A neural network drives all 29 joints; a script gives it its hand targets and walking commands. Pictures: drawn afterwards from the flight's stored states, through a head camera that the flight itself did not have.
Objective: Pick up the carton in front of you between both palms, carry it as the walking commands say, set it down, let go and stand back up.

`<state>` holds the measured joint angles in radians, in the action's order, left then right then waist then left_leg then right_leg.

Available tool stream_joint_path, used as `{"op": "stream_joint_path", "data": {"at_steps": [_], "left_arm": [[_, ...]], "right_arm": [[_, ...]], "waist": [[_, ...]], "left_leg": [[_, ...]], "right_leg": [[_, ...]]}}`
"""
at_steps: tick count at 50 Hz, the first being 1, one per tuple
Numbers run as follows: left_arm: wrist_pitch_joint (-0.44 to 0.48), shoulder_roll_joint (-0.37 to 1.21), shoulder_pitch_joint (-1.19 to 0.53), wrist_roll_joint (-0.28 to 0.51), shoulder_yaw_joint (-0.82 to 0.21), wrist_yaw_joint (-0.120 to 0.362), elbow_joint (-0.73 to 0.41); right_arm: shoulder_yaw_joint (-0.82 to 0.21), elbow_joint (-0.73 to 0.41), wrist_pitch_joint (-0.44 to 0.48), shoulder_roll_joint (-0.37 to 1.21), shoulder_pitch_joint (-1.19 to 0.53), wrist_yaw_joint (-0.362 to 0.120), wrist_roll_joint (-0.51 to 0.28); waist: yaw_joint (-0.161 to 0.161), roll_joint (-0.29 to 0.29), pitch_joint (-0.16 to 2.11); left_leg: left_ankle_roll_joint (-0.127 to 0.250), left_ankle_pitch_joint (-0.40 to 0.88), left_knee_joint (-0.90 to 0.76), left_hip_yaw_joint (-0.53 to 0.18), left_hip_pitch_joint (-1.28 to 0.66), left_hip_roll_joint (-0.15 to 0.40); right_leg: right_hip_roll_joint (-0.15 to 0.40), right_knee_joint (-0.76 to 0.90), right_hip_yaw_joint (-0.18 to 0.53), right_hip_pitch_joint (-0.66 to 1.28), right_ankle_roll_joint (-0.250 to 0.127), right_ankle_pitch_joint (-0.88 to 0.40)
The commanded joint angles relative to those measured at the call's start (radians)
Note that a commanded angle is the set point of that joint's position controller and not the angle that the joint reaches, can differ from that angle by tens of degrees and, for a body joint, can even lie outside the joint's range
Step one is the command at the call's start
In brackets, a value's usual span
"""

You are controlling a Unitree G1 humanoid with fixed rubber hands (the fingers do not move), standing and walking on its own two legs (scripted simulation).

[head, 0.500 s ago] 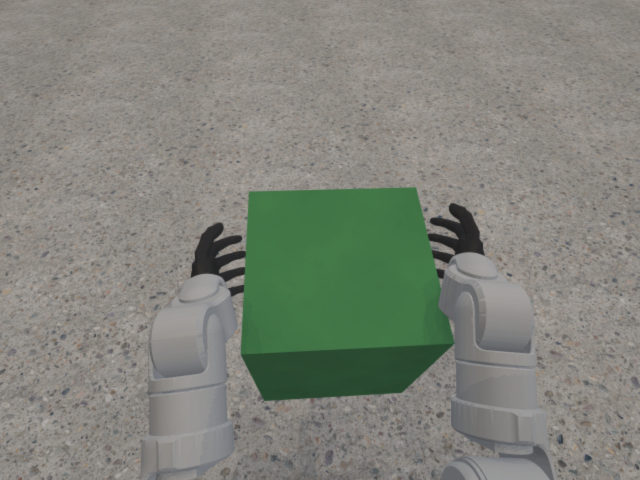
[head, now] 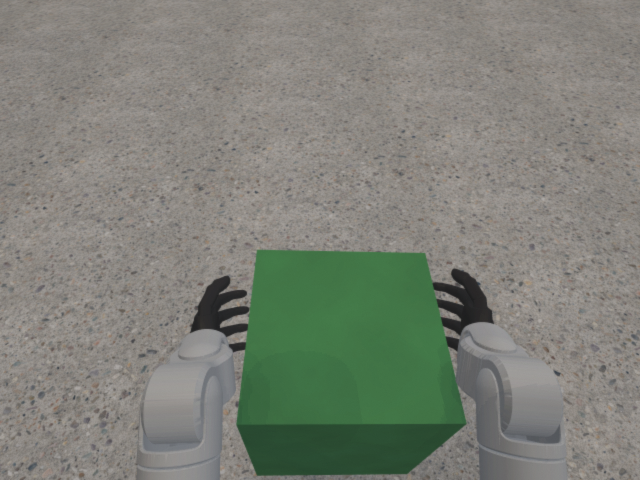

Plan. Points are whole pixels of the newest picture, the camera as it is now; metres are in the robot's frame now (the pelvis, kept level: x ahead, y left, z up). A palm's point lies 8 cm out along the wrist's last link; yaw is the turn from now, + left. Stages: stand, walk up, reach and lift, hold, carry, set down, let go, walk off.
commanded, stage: carry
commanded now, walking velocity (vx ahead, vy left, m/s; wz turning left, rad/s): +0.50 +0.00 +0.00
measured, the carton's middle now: (337, 369) +0.28 +0.00 -0.03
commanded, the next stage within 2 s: none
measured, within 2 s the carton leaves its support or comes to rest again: neither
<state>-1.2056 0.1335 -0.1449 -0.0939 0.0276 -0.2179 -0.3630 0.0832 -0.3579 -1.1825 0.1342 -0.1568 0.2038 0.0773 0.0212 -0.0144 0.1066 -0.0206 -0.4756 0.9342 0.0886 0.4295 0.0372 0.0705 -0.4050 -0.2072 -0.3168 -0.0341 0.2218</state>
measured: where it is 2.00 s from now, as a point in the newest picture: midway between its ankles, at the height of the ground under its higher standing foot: (360, 252)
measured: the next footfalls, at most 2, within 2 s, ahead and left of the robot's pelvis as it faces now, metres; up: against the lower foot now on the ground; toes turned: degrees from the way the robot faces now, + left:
left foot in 0.16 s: +0.21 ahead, +0.13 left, +0.00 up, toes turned +7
right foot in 0.40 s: +0.33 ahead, -0.12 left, +0.00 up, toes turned -7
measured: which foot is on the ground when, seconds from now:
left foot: up 0.00-0.14, down 0.16-0.42, up 0.44-0.76, down 0.78-1.00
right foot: down 0.00-0.20, up 0.22-0.38, down 0.40-0.78, up 0.80-1.00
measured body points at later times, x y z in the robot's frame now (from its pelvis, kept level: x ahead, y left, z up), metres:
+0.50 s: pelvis +0.35 -0.04 -0.01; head +0.34 -0.06 +0.44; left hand +0.61 +0.09 +0.07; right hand +0.61 -0.20 +0.07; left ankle +0.20 +0.09 -0.68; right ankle +0.29 -0.10 -0.75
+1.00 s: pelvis +0.71 -0.05 +0.00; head +0.71 -0.05 +0.45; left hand +0.99 +0.06 +0.07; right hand +0.96 -0.23 +0.08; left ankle +0.70 +0.02 -0.75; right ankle +0.72 -0.19 -0.69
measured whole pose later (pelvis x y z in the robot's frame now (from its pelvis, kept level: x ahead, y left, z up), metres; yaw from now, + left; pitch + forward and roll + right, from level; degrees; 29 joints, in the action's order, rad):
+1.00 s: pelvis +0.71 -0.05 +0.00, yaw -5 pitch +2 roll +0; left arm -1.24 0.13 -0.11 -0.14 0.02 -0.21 -0.36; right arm 0.02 -0.39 -1.22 0.13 -0.13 0.22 0.08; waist -0.06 0.00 0.05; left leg 0.06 -0.21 0.34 0.26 0.17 0.02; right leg 0.11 -0.95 -0.07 -0.53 0.00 0.26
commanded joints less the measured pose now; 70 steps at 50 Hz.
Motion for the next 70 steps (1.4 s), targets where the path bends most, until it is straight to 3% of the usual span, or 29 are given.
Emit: {"op": "stream_joint_path", "data": {"at_steps": [1, 5, 7, 8, 9, 12, 16, 17, 18, 19, 20, 21, 23, 29, 34, 36, 37, 38, 40, 42, 50, 57, 58, 59, 60, 62, 64, 69, 70], "left_arm": [[0.039, 1.009, -0.371, 0.386, -0.634, 0.242, -0.233], [0.017, 0.912, -0.315, 0.381, -0.621, 0.23, -0.199], [-0.003, 0.875, -0.366, 0.375, -0.627, 0.229, -0.217], [-0.019, 0.833, -0.304, 0.333, -0.567, 0.22, -0.138], [-0.025, 0.828, -0.321, 0.344, -0.571, 0.218, -0.147], [0.003, 0.899, -0.389, 0.353, -0.591, 0.227, -0.239], [0.002, 0.867, -0.278, 0.29, -0.571, 0.2, -0.18], [0.012, 0.88, -0.295, 0.297, -0.563, 0.198, -0.214], [0.022, 0.888, -0.273, 0.289, -0.549, 0.198, -0.228], [0.024, 0.861, -0.289, 0.286, -0.534, 0.195, -0.212], [0.018, 0.891, -0.311, 0.301, -0.53, 0.196, -0.194], [0.031, 0.919, -0.344, 0.311, -0.536, 0.196, -0.233], [0.028, 0.96, -0.337, 0.317, -0.576, 0.202, -0.196], [0.017, 0.933, -0.435, 0.43, -0.651, 0.247, -0.287], [-0.022, 0.886, -0.42, 0.477, -0.605, 0.265, -0.243], [-0.03, 0.847, -0.395, 0.427, -0.558, 0.26, -0.234], [-0.044, 0.828, -0.422, 0.413, -0.557, 0.258, -0.24], [-0.06, 0.801, -0.368, 0.375, -0.546, 0.252, -0.177], [-0.041, 0.826, -0.402, 0.345, -0.525, 0.243, -0.134], [-0.014, 0.932, -0.333, 0.299, -0.534, 0.244, -0.111], [0.037, 1.012, -0.449, 0.345, -0.61, 0.22, -0.223], [-0.021, 0.916, -0.362, 0.381, -0.614, 0.222, -0.193], [-0.028, 0.888, -0.353, 0.374, -0.596, 0.222, -0.197], [-0.039, 0.85, -0.384, 0.369, -0.557, 0.209, -0.164], [-0.033, 0.853, -0.387, 0.37, -0.554, 0.21, -0.198], [-0.017, 0.973, -0.402, 0.387, -0.57, 0.215, -0.186], [-0.001, 1.032, -0.419, 0.392, -0.6, 0.226, -0.213], [0.022, 1.009, -0.398, 0.368, -0.563, 0.248, -0.264], [0.013, 1.019, -0.36, 0.356, -0.565, 0.251, -0.224]], "right_arm": [[-0.639, -0.154, 0.011, 1.019, -0.262, -0.211, -0.298], [-0.641, -0.165, -0.003, 0.931, -0.226, -0.196, -0.311], [-0.617, -0.139, -0.021, 0.874, -0.204, -0.191, -0.281], [-0.633, -0.159, -0.031, 0.828, -0.238, -0.186, -0.278], [-0.634, -0.132, -0.039, 0.828, -0.205, -0.187, -0.301], [-0.684, -0.213, -0.027, 0.947, -0.351, -0.207, -0.356], [-0.681, -0.127, -0.044, 0.906, -0.27, -0.223, -0.375], [-0.669, -0.122, -0.05, 0.939, -0.258, -0.227, -0.389], [-0.705, -0.155, -0.046, 0.937, -0.288, -0.232, -0.385], [-0.698, -0.151, -0.052, 0.933, -0.313, -0.24, -0.395], [-0.686, -0.148, -0.05, 0.91, -0.325, -0.238, -0.397], [-0.721, -0.198, -0.04, 0.948, -0.359, -0.239, -0.418], [-0.684, -0.123, -0.033, 0.944, -0.313, -0.241, -0.386], [-0.62, -0.098, 0.001, 0.997, -0.175, -0.188, -0.253], [-0.617, -0.18, -0.022, 0.922, -0.231, -0.156, -0.245], [-0.654, -0.197, -0.035, 0.932, -0.247, -0.163, -0.266], [-0.623, -0.114, -0.044, 0.906, -0.219, -0.166, -0.254], [-0.609, -0.09, -0.046, 0.927, -0.213, -0.176, -0.267], [-0.633, -0.058, -0.051, 0.943, -0.253, -0.199, -0.318], [-0.662, -0.087, -0.038, 1.017, -0.306, -0.236, -0.355], [-0.63, -0.055, -0.027, 1.012, -0.255, -0.265, -0.358], [-0.611, -0.153, -0.055, 0.892, -0.247, -0.214, -0.298], [-0.604, -0.158, -0.068, 0.885, -0.269, -0.208, -0.308], [-0.59, -0.133, -0.084, 0.851, -0.239, -0.208, -0.302], [-0.621, -0.13, -0.09, 0.885, -0.254, -0.208, -0.315], [-0.656, -0.174, -0.07, 0.971, -0.33, -0.218, -0.36], [-0.662, -0.138, -0.053, 1.005, -0.306, -0.232, -0.349], [-0.66, -0.101, -0.031, 1.058, -0.235, -0.22, -0.316], [-0.678, -0.178, -0.024, 1.036, -0.277, -0.216, -0.319]], "waist": [[-0.008, -0.162, 0.272], [-0.04, -0.062, 0.31], [-0.067, 0.242, 0.276], [-0.066, 0.236, 0.217], [-0.063, 0.201, 0.213], [-0.065, 0.08, 0.165], [-0.027, 0.187, 0.185], [-0.024, 0.115, 0.215], [0.001, -0.036, 0.283], [-0.001, -0.293, 0.263], [0.009, -0.249, 0.273], [0.01, -0.188, 0.261], [0.012, -0.017, 0.197], [-0.001, -0.128, 0.144], [-0.03, -0.209, 0.196], [-0.068, -0.183, 0.276], [-0.093, 0.139, 0.325], [-0.066, 0.217, 0.381], [-0.026, 0.025, 0.262], [-0.025, 0.009, 0.146], [-0.036, 0.197, 0.11], [-0.02, 0.12, 0.192], [-0.005, 0.035, 0.243], [0.012, -0.263, 0.352], [0.007, -0.313, 0.314], [0.017, -0.144, 0.339], [0.002, -0.064, 0.309], [-0.011, -0.256, 0.274], [-0.006, -0.201, 0.27]], "left_leg": [[0.0, 0.174, -0.456, 0.075, 0.011, -0.033], [0.032, 0.37, -0.551, 0.084, -0.4, 0.028], [0.182, 0.51, -0.639, -0.371, -0.605, 0.3], [0.289, 0.674, -0.596, -0.478, -0.718, 0.382], [0.298, 0.759, -0.586, -0.459, -0.691, 0.41], [0.175, 0.546, -0.64, -0.249, -0.562, 0.316], [0.068, 0.298, -0.566, 0.012, -0.269, 0.188], [0.043, 0.381, -0.473, 0.069, -0.195, 0.158], [-0.015, 0.37, -0.258, 0.136, -0.047, 0.102], [-0.05, 0.098, -0.039, 0.144, 0.15, 0.007], [-0.035, -0.096, 0.126, 0.052, 0.298, -0.004], [-0.011, -0.114, 0.22, -0.007, 0.393, 0.002], [-0.006, -0.062, 0.231, 0.021, 0.538, 0.034], [0.013, 0.223, -0.216, 0.095, 0.242, -0.016], [0.053, 0.54, -0.471, 0.243, -0.286, -0.151], [0.135, 0.579, -0.482, 0.134, -0.632, -0.025], [0.311, 0.81, -0.496, -0.257, -0.857, 0.268], [0.376, 0.836, -0.568, -0.517, -0.753, 0.399], [0.297, 0.671, -0.612, -0.5, -0.594, 0.406], [0.161, 0.449, -0.721, -0.246, -0.388, 0.293], [0.127, 0.373, -0.773, 0.044, -0.346, 0.194], [0.061, 0.644, -0.393, 0.181, -0.331, 0.136], [0.034, 0.601, -0.126, 0.192, -0.159, 0.089], [-0.008, 0.276, 0.184, 0.129, 0.08, -0.016], [0.004, -0.039, 0.334, 0.014, 0.26, -0.029], [0.015, -0.045, 0.322, -0.067, 0.35, 0.055], [0.027, 0.058, 0.136, -0.059, 0.207, 0.079], [-0.003, 0.289, -0.325, 0.072, -0.004, -0.003], [0.008, 0.352, -0.353, 0.094, -0.046, -0.002]], "right_leg": [[0.19, 0.106, 0.193, 0.41, -0.058, -0.328], [0.121, -0.15, 0.03, 0.162, 0.016, -0.299], [-0.035, -0.481, 0.028, -0.226, 0.082, 0.173], [-0.055, -0.662, 0.07, -0.469, 0.072, 0.393], [-0.006, -0.738, 0.154, -0.504, 0.04, 0.403], [0.021, -0.385, 0.153, -0.413, 0.046, 0.291], [-0.048, 0.029, -0.021, 0.089, 0.045, -0.04], [-0.061, 0.041, -0.01, 0.251, 0.029, -0.104], [0.06, 0.06, 0.143, 0.462, -0.015, -0.07], [0.285, 0.135, 0.493, 0.545, -0.098, -0.265], [0.372, 0.117, 0.597, 0.648, -0.187, -0.509], [0.374, 0.084, 0.588, 0.698, -0.219, -0.706], [0.286, 0.036, 0.433, 0.782, -0.132, -0.918], [0.149, 0.092, 0.21, 0.58, -0.05, -0.925], [0.13, -0.127, 0.047, 0.39, -0.004, -1.27], [0.059, -0.463, 0.029, 0.099, 0.044, -0.879], [-0.084, -0.877, 0.05, -0.232, 0.086, -0.172], [-0.098, -1.106, 0.182, -0.25, 0.073, 0.225], [0.005, -1.099, 0.319, -0.333, -0.015, 0.252], [0.079, -0.808, 0.261, -0.193, 0.009, 0.09], [0.02, -0.202, 0.046, -0.117, 0.056, -0.129], [-0.042, -0.028, -0.064, 0.195, -0.001, -0.038], [0.086, 0.008, 0.125, 0.385, -0.062, -0.063], [0.308, 0.078, 0.543, 0.582, -0.175, -0.073], [0.372, 0.131, 0.645, 0.652, -0.241, -0.328], [0.312, 0.017, 0.433, 0.713, -0.177, -0.84], [0.296, 0.044, 0.248, 0.535, -0.097, -0.834], [0.173, 0.051, 0.028, 0.426, -0.022, -0.854], [0.183, 0.05, 0.021, 0.4, -0.022, -0.799]]}}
